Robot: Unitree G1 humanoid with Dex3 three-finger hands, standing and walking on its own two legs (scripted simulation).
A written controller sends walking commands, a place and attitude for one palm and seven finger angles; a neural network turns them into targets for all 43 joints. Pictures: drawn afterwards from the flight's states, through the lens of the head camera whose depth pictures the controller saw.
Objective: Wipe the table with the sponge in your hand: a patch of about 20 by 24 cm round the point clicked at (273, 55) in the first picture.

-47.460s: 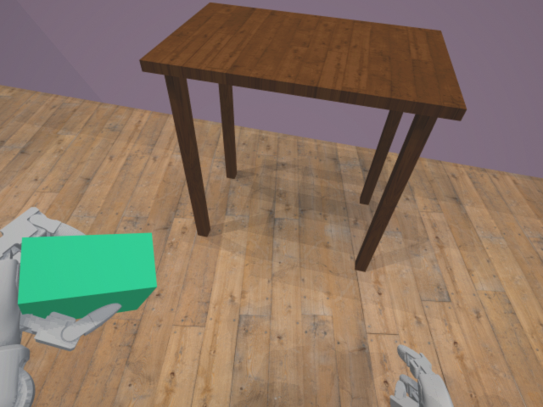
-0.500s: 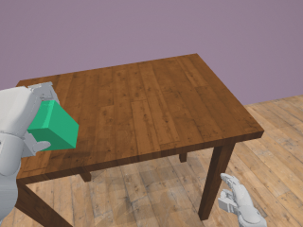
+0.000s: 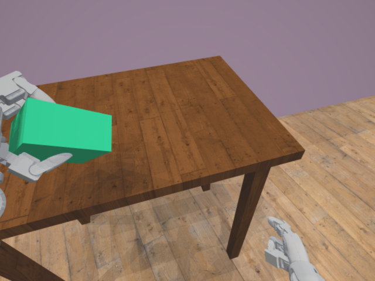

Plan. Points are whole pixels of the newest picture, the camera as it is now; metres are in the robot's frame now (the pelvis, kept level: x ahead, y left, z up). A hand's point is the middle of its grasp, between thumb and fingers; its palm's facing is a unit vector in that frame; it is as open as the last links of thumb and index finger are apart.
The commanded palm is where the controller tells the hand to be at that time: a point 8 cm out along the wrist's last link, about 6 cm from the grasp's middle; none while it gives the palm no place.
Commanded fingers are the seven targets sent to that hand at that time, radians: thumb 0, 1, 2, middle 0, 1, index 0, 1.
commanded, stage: step back with the hand held close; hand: left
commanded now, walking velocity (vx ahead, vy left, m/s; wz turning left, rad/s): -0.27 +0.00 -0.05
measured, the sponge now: (72, 138) +0.27 +0.22 +0.22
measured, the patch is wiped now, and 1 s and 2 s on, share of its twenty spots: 1.00 1.00 1.00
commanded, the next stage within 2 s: stop stepping back and stand still in 1.16 s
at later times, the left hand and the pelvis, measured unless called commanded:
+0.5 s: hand (23, 159) +0.19 +0.23 +0.27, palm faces +0.45 -0.79 -0.41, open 10.0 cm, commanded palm +0.12 +0.29 +0.29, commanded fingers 0.00 0.10 1.30 -1.20 -1.60 -1.20 -1.60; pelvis -0.04 +0.01 -0.01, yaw -1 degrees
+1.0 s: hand out of the picture +0.12 +0.21 +0.27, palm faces +0.35 -0.88 -0.32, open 10.0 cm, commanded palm +0.05 +0.29 +0.29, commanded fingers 0.00 0.10 1.30 -1.20 -1.60 -1.20 -1.60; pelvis -0.13 +0.02 -0.01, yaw -3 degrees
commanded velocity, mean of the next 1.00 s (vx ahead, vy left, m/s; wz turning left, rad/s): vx -0.32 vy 0.00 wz -0.03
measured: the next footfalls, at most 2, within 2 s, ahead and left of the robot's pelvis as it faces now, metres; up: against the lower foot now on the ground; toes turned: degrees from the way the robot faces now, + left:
right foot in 0.88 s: -0.09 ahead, -0.11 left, +0.00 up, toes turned +1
left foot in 1.08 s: -0.09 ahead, +0.14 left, +0.00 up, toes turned -2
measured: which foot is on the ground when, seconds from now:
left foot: down 0.00-0.90, up 0.92-1.00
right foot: down 0.00-0.68, up 0.70-0.86, down 0.88-1.00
